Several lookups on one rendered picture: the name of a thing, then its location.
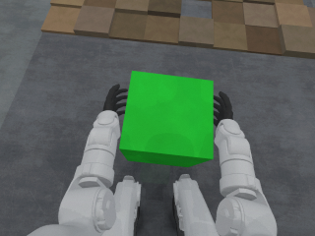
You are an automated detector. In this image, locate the carton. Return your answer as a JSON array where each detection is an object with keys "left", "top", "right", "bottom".
[{"left": 119, "top": 71, "right": 214, "bottom": 167}]

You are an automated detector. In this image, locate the right robot thigh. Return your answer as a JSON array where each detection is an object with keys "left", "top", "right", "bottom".
[{"left": 173, "top": 178, "right": 220, "bottom": 236}]

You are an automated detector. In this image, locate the robot left hand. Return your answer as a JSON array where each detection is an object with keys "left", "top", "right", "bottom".
[{"left": 102, "top": 84, "right": 128, "bottom": 116}]

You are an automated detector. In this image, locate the robot right foot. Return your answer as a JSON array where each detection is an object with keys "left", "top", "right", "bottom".
[{"left": 172, "top": 196, "right": 185, "bottom": 236}]

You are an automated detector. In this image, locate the left robot forearm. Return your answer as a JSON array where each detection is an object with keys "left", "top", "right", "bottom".
[{"left": 58, "top": 110, "right": 121, "bottom": 223}]

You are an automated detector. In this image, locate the right robot forearm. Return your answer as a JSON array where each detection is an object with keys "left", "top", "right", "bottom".
[{"left": 214, "top": 119, "right": 278, "bottom": 234}]

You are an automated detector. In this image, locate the robot right hand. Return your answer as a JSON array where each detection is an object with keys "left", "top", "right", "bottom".
[{"left": 213, "top": 91, "right": 233, "bottom": 128}]

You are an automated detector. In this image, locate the right robot upper arm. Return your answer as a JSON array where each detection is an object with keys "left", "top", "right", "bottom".
[{"left": 215, "top": 196, "right": 277, "bottom": 236}]

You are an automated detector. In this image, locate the left robot upper arm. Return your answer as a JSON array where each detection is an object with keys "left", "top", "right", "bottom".
[{"left": 27, "top": 186, "right": 117, "bottom": 236}]

